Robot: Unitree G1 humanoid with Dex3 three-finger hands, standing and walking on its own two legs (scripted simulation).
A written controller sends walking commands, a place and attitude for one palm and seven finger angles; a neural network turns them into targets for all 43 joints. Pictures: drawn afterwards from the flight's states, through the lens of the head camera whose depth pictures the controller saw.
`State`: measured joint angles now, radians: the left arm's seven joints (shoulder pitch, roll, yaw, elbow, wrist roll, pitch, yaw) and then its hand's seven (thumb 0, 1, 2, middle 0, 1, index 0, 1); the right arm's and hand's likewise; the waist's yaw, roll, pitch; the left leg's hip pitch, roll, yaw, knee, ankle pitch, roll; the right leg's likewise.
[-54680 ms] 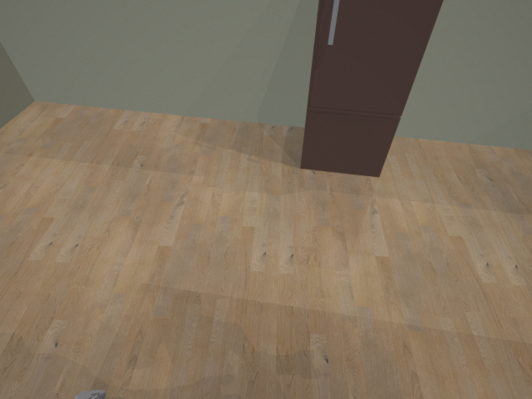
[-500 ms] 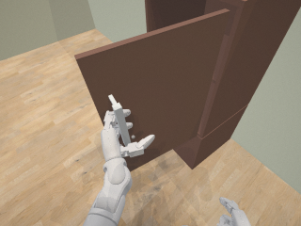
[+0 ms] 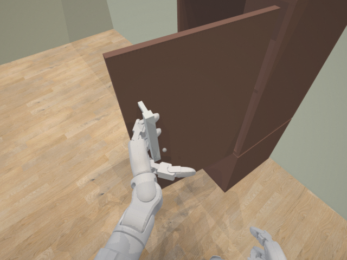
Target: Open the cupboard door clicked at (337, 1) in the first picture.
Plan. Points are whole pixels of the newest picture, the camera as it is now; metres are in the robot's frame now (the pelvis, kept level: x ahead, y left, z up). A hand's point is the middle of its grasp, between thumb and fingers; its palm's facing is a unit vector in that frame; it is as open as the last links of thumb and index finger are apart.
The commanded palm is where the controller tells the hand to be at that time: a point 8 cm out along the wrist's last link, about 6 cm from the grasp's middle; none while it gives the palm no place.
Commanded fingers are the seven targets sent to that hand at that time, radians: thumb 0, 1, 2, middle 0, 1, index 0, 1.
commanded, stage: slide the hand sideways off the handle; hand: left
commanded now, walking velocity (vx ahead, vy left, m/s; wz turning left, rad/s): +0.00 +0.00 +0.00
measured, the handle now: (149, 133) +0.39 +0.08 +0.08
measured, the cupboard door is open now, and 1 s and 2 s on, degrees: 82 83 83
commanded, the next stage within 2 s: draw the hand back to the body in 1.20 s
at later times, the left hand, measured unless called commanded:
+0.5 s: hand (157, 163) +0.31 +0.06 +0.07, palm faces -0.21 -0.98 -0.01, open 16.0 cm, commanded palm +0.29 +0.12 +0.07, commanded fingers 0.00 -0.50 0.30 -0.15 -0.30 -0.15 -0.30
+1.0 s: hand (129, 181) +0.27 +0.11 +0.06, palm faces -0.13 -0.99 -0.05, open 16.2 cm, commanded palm +0.25 +0.18 +0.07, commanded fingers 0.00 -0.50 0.30 -0.15 -0.30 -0.15 -0.30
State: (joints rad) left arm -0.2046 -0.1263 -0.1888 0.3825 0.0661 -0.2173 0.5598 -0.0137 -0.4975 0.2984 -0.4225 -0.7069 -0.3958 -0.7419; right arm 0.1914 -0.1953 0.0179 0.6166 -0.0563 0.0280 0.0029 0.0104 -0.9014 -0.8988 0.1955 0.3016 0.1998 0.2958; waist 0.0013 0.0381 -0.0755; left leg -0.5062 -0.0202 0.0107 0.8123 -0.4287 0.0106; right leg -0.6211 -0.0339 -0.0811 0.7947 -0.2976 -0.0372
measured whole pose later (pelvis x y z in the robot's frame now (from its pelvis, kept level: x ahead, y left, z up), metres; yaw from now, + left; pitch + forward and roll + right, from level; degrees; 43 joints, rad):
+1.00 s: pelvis +0.03 +0.00 +0.00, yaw +0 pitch +8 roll +0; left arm 0.30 0.16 -0.06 -0.11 -0.14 -0.22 -0.14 -0.01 -0.50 0.30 -0.17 -0.31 -0.18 -0.31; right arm 0.23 -0.23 0.04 0.48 0.02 -0.09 -0.02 0.01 -0.90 -0.90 0.20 0.30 0.20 0.30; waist 0.01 0.04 -0.07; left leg -0.49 -0.01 0.00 0.85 -0.51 0.01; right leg -0.61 -0.02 -0.09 0.84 -0.38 -0.03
